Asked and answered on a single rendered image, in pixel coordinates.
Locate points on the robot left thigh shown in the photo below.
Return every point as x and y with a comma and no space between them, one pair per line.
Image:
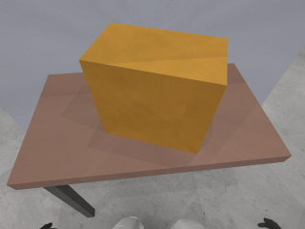
129,223

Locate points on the table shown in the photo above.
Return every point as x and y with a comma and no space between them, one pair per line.
66,142

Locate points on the carton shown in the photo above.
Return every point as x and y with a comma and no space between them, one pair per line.
156,86

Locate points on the robot right thigh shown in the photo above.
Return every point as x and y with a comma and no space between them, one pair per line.
188,224

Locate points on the right robot hand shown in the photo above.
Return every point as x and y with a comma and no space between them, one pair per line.
269,224

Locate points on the robot thigh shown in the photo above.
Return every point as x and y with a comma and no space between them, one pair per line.
188,224
129,223

